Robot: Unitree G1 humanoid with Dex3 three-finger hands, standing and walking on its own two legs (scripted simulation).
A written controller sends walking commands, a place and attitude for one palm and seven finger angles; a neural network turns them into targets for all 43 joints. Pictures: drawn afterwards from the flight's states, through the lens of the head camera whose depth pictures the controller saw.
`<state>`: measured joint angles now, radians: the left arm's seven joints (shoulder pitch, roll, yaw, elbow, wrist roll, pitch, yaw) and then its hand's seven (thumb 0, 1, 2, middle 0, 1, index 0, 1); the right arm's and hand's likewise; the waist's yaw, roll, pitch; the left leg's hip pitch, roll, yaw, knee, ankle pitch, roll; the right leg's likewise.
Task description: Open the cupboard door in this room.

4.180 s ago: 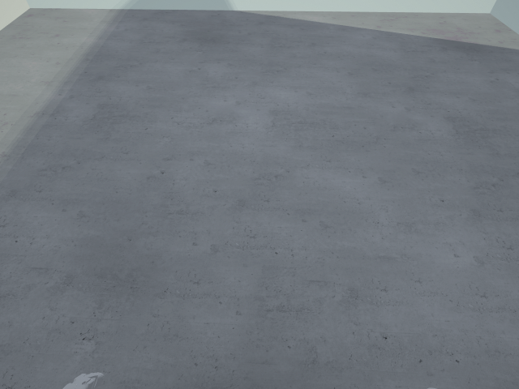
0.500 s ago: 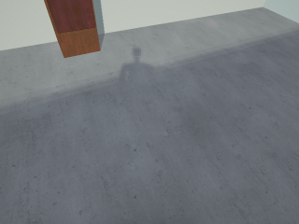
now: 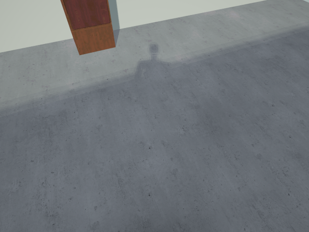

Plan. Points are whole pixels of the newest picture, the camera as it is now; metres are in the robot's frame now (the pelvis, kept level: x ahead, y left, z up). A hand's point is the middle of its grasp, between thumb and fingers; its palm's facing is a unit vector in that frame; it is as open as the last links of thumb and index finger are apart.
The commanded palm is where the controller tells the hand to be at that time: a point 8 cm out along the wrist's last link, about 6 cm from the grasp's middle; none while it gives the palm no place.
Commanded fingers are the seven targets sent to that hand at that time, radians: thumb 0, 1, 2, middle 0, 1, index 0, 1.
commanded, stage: stand and wait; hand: left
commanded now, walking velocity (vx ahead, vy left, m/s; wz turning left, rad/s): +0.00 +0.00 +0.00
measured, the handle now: out of the picture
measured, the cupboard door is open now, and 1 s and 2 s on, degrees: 0 0 0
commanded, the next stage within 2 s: turn or walk to find it in 0.04 s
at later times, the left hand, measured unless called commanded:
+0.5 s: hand out of the picture -0.05 +0.20 -0.18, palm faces +0.21 -0.95 -0.22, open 7.4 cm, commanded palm none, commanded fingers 0.00 0.90 0.90 -0.20 -0.30 -0.20 -0.30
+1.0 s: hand out of the picture -0.08 +0.23 -0.19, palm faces +0.30 -0.93 -0.19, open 7.4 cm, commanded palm none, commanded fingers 0.00 0.90 0.90 -0.20 -0.30 -0.20 -0.30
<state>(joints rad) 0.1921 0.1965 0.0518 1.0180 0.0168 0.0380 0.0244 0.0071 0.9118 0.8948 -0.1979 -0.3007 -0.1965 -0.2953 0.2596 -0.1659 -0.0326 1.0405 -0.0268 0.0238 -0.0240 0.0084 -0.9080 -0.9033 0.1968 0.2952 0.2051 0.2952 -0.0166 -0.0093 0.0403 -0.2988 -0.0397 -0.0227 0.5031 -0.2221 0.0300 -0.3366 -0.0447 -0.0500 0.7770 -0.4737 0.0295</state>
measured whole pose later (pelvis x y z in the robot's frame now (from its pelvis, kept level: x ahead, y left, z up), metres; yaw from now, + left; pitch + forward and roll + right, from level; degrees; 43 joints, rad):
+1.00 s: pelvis -0.05 +0.04 -0.01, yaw +15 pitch -1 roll +0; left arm 0.23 0.20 0.05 1.04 0.02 0.05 0.02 0.01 0.91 0.89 -0.20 -0.30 -0.20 -0.30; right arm 0.19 -0.19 -0.04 1.02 -0.02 0.02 -0.01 0.01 -0.91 -0.90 0.19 0.29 0.20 0.29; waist 0.02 -0.05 0.06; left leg -0.28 -0.01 0.09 0.60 -0.31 0.05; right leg -0.34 -0.12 -0.08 0.82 -0.47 0.05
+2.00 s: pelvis -0.08 +0.03 +0.00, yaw +29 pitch +0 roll +1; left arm 0.18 0.19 0.03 0.97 0.02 0.01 0.02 0.01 0.91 0.90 -0.20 -0.30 -0.19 -0.30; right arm 0.20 -0.20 -0.04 1.00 -0.02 0.03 -0.01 0.01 -0.90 -0.90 0.20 0.30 0.21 0.30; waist -0.01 0.04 0.03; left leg -0.29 -0.03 -0.02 0.52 -0.24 0.00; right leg -0.24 -0.03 -0.05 0.55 -0.30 0.01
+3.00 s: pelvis -0.12 -0.02 +0.00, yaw +49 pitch +0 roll +2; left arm 0.23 0.18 0.04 0.95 0.03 0.01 0.01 0.01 0.91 0.89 -0.20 -0.30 -0.20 -0.30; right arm 0.17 -0.26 -0.07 0.98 -0.01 0.08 0.01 0.01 -0.91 -0.90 0.19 0.29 0.20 0.29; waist 0.01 0.00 0.07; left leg -0.37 0.03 0.04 0.85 -0.44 -0.06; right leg -0.22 -0.12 -0.19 0.53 -0.30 0.00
